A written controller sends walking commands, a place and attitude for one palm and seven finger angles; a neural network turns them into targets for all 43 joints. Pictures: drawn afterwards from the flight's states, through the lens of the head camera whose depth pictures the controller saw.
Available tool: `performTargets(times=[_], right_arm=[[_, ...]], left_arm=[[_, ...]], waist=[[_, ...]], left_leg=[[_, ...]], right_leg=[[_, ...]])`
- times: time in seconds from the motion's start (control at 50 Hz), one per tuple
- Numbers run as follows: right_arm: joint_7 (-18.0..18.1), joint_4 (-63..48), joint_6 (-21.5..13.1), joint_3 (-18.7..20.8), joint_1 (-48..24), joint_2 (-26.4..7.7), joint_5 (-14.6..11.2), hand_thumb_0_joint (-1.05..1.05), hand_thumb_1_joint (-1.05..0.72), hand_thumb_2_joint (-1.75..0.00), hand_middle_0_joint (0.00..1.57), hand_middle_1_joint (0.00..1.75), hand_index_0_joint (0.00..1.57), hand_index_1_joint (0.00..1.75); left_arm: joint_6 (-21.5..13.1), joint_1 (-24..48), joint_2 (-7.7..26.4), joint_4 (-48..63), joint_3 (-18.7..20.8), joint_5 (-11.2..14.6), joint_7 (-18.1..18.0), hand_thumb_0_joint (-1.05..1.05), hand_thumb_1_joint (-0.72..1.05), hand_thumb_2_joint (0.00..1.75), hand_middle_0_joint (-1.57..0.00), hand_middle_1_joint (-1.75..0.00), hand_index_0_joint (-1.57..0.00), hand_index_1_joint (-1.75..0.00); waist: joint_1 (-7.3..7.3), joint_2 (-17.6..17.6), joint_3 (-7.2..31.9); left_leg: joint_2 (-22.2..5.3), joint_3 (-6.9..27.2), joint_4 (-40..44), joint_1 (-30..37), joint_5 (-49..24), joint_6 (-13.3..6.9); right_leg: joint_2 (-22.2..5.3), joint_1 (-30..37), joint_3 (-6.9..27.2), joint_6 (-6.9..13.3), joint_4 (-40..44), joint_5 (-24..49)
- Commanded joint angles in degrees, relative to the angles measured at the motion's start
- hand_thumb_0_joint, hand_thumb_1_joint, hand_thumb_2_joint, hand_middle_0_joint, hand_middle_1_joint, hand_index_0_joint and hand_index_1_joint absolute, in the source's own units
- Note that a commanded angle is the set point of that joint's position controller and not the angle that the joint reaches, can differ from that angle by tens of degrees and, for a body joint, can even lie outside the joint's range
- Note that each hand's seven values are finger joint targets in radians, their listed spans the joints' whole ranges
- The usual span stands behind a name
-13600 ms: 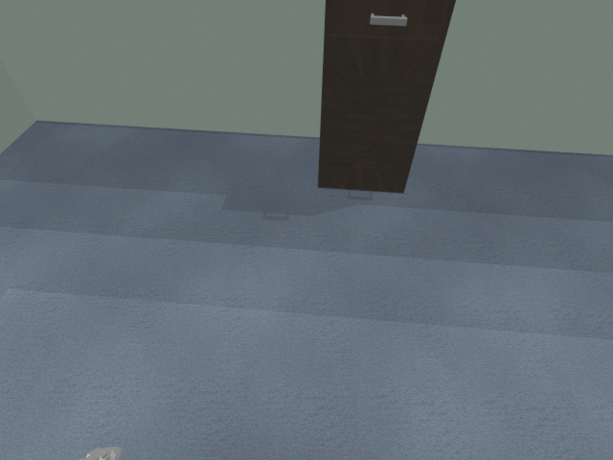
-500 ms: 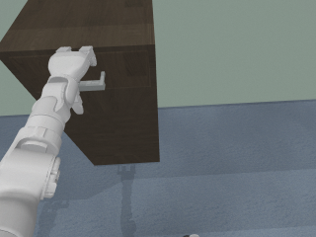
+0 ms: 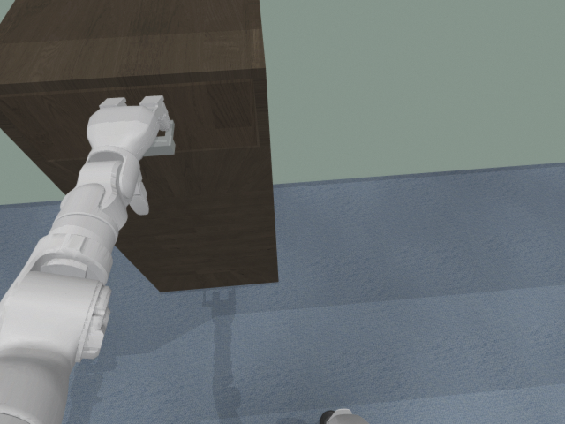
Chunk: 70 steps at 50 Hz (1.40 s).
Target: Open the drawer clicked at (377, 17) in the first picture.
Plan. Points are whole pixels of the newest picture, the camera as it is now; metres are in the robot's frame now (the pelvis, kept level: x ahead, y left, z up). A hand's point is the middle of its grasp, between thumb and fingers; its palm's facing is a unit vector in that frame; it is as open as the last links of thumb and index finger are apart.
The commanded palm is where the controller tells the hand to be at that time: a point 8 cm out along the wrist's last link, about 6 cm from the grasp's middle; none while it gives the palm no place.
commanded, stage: lower the fingers behind the handle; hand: left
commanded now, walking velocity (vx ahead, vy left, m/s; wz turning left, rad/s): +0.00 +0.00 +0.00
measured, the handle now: (136, 138) +0.55 +0.21 +0.05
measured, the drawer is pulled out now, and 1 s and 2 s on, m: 0.00 0.00 0.00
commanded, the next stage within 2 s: close the thumb around the handle in 1.04 s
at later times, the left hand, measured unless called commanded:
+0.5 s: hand (142, 170) +0.50 +0.20 +0.03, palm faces -0.09 -0.01 -1.00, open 13.8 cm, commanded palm +0.49 +0.21 +0.09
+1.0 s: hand (136, 171) +0.50 +0.21 +0.03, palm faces -0.06 +0.00 -1.00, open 13.8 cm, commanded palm +0.48 +0.21 +0.08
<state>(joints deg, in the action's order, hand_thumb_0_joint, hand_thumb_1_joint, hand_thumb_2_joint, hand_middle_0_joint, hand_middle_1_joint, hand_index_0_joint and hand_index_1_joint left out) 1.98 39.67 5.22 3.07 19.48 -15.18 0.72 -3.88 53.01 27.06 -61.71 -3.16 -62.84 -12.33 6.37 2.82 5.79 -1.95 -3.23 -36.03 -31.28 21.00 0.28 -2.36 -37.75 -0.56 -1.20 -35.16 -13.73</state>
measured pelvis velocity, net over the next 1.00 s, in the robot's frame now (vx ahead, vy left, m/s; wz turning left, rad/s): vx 0.00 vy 0.01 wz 0.00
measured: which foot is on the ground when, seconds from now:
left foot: down 0.00-1.00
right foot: down 0.00-1.00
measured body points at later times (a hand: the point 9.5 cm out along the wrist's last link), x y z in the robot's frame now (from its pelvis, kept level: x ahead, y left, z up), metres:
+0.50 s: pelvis +0.00 +0.00 -0.01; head +0.11 -0.01 +0.43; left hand +0.50 +0.20 +0.08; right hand -0.01 -0.28 -0.14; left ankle -0.05 +0.12 -0.72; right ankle +0.02 -0.14 -0.72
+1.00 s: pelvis +0.00 +0.01 -0.01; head +0.11 +0.00 +0.42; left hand +0.50 +0.21 +0.08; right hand +0.00 -0.27 -0.14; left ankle -0.05 +0.12 -0.72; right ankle +0.02 -0.14 -0.72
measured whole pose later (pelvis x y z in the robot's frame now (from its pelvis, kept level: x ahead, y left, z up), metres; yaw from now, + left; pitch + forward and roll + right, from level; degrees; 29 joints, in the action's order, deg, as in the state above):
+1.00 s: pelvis +0.00 +0.01 -0.01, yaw +0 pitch +20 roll -1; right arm 1.1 41.2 4.4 3.1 20.2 -15.1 1.9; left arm -4.2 52.7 28.3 -64.3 -2.2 -63.5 -17.0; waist 7.6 2.9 7.2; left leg -2.0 -3.0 -42.9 -39.3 23.7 -0.4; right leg -2.5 -44.8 -0.4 -1.9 -40.0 -15.2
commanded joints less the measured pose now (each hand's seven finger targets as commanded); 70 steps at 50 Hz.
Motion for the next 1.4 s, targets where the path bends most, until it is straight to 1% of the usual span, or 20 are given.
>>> performTargets(times=[0.0,0.12,0.16,0.2,0.24,0.34,0.46,0.48,0.52,0.6,0.62,0.7,0.76,0.86,0.9,0.94,1.08,1.12,1.14,1.38], right_arm=[[0.36,-2.73,-1.73,3.17,7.2,-9.0,0.49,0.0,-0.9,-0.9,0.2,0.3,0.2,0.3],[0.06,-1.68,-1.89,3.33,8.35,-9.34,0.31,0.0,-0.9,-0.9,0.2,0.3,0.2,0.3],[0.23,-1.78,-1.87,3.44,8.81,-9.48,0.48,0.0,-0.9,-0.9,0.2,0.3,0.2,0.3],[0.48,-1.44,-1.66,3.36,9.12,-9.4,0.37,0.0,-0.9,-0.9,0.2,0.3,0.2,0.3],[0.42,-1.34,-1.57,3.14,8.86,-9.68,0.27,0.0,-0.9,-0.9,0.2,0.3,0.2,0.3],[0.38,-1.44,-1.66,3.12,9.3,-9.69,0.4,0.0,-0.9,-0.9,0.2,0.3,0.2,0.3],[-0.01,-1.68,-2.15,3.79,9.78,-9.34,1.68,0.0,-0.9,-0.9,0.2,0.3,0.2,0.3],[-0.18,-1.23,-1.92,3.74,9.5,-9.61,1.84,0.0,-0.9,-0.9,0.2,0.3,0.2,0.3],[-0.55,-0.87,-1.89,3.45,9.23,-9.68,1.57,0.0,-0.9,-0.9,0.2,0.3,0.2,0.3],[-1.05,-0.35,-1.66,3.69,9.7,-9.99,1.76,0.0,-0.9,-0.9,0.2,0.3,0.2,0.3],[-1.15,-0.3,-1.45,3.74,9.61,-9.84,1.69,0.0,-0.9,-0.9,0.2,0.3,0.2,0.3],[-0.67,-0.45,-0.91,3.19,9.22,-10.23,1.29,0.0,-0.9,-0.9,0.2,0.3,0.2,0.3],[-0.35,-1.02,-0.97,3.05,8.78,-9.95,0.9,0.0,-0.9,-0.9,0.2,0.3,0.2,0.3],[-0.17,-1.46,-1.5,3.33,9.09,-9.66,1.1,0.0,-0.9,-0.9,0.2,0.3,0.2,0.3],[-0.16,-1.42,-1.37,3.37,9.13,-9.91,1.26,0.0,-0.9,-0.9,0.2,0.3,0.2,0.3],[-0.37,-1.17,-1.65,3.58,9.43,-9.5,1.25,0.0,-0.9,-0.9,0.2,0.3,0.2,0.3],[-0.76,-0.09,-1.26,3.58,9.56,-9.98,1.38,0.0,-0.9,-0.9,0.2,0.3,0.2,0.3],[-0.7,-0.18,-1.34,3.46,9.47,-9.65,1.14,0.0,-0.9,-0.9,0.2,0.3,0.2,0.3],[-0.7,-0.17,-1.46,3.62,9.62,-9.5,1.17,0.0,-0.9,-0.9,0.2,0.3,0.2,0.3],[-0.35,-0.46,-1.63,3.59,9.89,-9.44,1.16,0.0,-0.9,-0.9,0.2,0.3,0.2,0.3]], left_arm=[[-0.38,30.87,15.82,11.03,3.76,-0.68,-5.85,0.0,-0.5,0.3,-0.3,-1.2,-0.3,-1.2],[2.75,31.6,13.03,7.17,1.04,-0.08,-5.33,0.0,-0.5,0.3,-0.3,-1.2,-0.3,-1.2],[1.74,30.37,15.31,8.06,3.07,0.23,-4.23,0.0,-0.5,0.3,-0.3,-1.2,-0.3,-1.2],[1.47,28.55,13.03,5.58,1.07,0.39,-3.4,0.0,-0.5,0.3,-0.3,-1.2,-0.3,-1.2],[1.34,26.11,13.62,3.95,1.91,0.47,-3.21,0.0,-0.5,0.3,-0.3,-1.2,-0.3,-1.2],[0.21,25.52,13.65,3.79,1.77,0.02,-3.46,0.0,-0.5,0.3,-0.3,-1.2,-0.3,-1.2],[-3.61,27.14,17.31,11.33,6.04,-0.4,-6.57,0.0,-0.5,0.3,-0.3,-1.2,-0.3,-1.2],[-3.3,25.23,19.11,9.87,8.07,-0.29,-7.35,0.0,-0.5,0.3,-0.3,-1.2,-0.3,-1.2],[-1.64,25.33,17.32,7.59,6.06,-0.76,-8.82,0.0,-0.5,0.3,-0.3,-1.2,-0.3,-1.2],[1.23,26.02,17.67,7.1,6.15,-1.02,-9.83,0.0,-0.5,0.3,-0.3,-1.2,-0.3,-1.2],[2.08,25.12,15.35,5.92,4.5,-0.68,-9.49,0.0,-0.5,0.3,-0.3,-1.2,-0.3,-1.2],[2.86,25.3,18.32,5.27,5.93,-0.1,-7.76,0.0,-0.5,0.3,-0.3,-1.2,-0.3,-1.2],[2.2,24.63,15.81,5.31,3.97,0.0,-6.5,0.0,-0.5,0.3,-0.3,-1.2,-0.3,-1.2],[-0.27,24.46,13.9,7.24,3.08,0.14,-6.15,0.0,-0.5,0.3,-0.3,-1.2,-0.3,-1.2],[-0.94,23.32,16.13,7.56,5.07,0.1,-6.57,0.0,-0.5,0.3,-0.3,-1.2,-0.3,-1.2],[-0.88,25.12,12.64,8.54,2.52,-0.26,-7.26,0.0,-0.5,0.3,-0.3,-1.2,-0.3,-1.2],[1.37,26.3,14.23,6.16,3.71,-0.14,-8.2,0.0,-0.5,0.3,-0.3,-1.2,-0.3,-1.2],[1.85,27.53,13.28,6.59,2.26,-0.52,-8.03,0.0,-0.5,0.3,-0.3,-1.2,-0.3,-1.2],[1.98,27.66,11.41,6.34,1.02,-0.45,-7.84,0.0,-0.44,0.32,-0.3,-1.21,-0.3,-1.21],[0.13,27.1,12.02,6.75,1.85,-0.14,-6.68,0.0,0.23,0.61,-0.35,-1.28,-0.35,-1.28]], waist=[[1.35,-0.81,24.15],[2.72,-0.28,25.58],[1.96,-0.49,28.14],[2.93,-2.45,25.56],[2.29,-2.79,22.27],[2.43,-2.05,21.93],[1.18,1.83,29.94],[0.72,-0.06,29.5],[1.58,0.05,25.26],[1.48,1.44,30.26],[1.88,1.37,29.48],[1.53,-0.8,28.05],[1.82,-1.14,24.87],[1.97,-0.13,24.77],[1.21,-0.31,26.37],[2.0,1.16,25.92],[2.62,-1.18,26.1],[2.54,1.42,25.79],[3.05,1.39,25.36],[3.03,-0.52,25.76]], left_leg=[[3.23,0.55,1.56,5.07,-21.78,-2.27],[3.06,0.53,0.61,5.54,-22.62,-2.22],[3.16,0.57,0.03,5.97,-23.72,-2.36],[3.12,0.49,-0.14,4.39,-22.97,-2.48],[3.1,0.51,0.23,2.74,-20.7,-2.39],[3.13,0.46,-0.65,1.39,-19.12,-2.38],[3.05,1.0,-3.43,3.35,-25.39,-2.2],[3.15,0.95,-3.86,1.72,-25.71,-2.28],[3.15,0.95,-3.49,-0.62,-22.24,-2.07],[2.93,1.01,-4.42,1.76,-25.94,-1.99],[2.94,0.81,-4.37,1.89,-25.87,-1.96],[2.99,0.75,-3.26,0.37,-23.36,-2.23],[2.82,0.91,-2.62,0.45,-21.45,-2.21],[2.61,1.17,-2.9,2.03,-22.04,-2.12],[2.63,1.41,-3.18,2.0,-23.12,-2.06],[2.38,1.73,-3.51,3.3,-24.7,-1.81],[2.62,1.62,-3.7,2.05,-24.4,-1.92],[2.68,1.67,-3.36,2.61,-23.77,-1.79],[2.49,1.84,-3.46,3.55,-24.62,-1.79],[2.73,1.75,-3.76,2.64,-23.59,-2.05]], right_leg=[[3.64,16.59,-1.07,2.37,0.07,16.41],[3.72,15.64,-1.16,2.24,-0.12,17.71],[3.69,17.33,-0.82,2.21,-0.5,19.08],[3.75,16.24,-1.0,2.03,-0.29,19.03],[3.76,14.79,-1.22,2.15,-0.15,16.76],[3.82,12.91,-1.13,2.32,-0.8,15.05],[3.82,13.99,-0.95,2.52,-3.86,19.27],[3.85,14.54,-0.94,2.49,-4.14,19.97],[3.83,11.99,-1.5,2.37,-4.02,17.21],[3.85,12.82,-1.39,2.37,-4.79,19.37],[3.91,12.56,-1.5,2.32,-4.45,19.5],[3.68,14.46,-1.19,2.13,-3.79,18.9],[3.82,12.72,-1.47,2.24,-3.11,16.56],[3.9,11.1,-1.61,2.39,-3.1,15.6],[3.87,11.78,-1.53,2.42,-3.64,16.06],[4.0,9.51,-1.95,2.53,-3.76,15.78],[4.05,11.17,-1.77,2.41,-3.56,17.28],[4.01,10.21,-1.93,2.57,-3.61,16.22],[4.11,9.4,-2.06,2.55,-3.4,16.12],[4.14,10.54,-1.6,2.47,-3.32,16.78]])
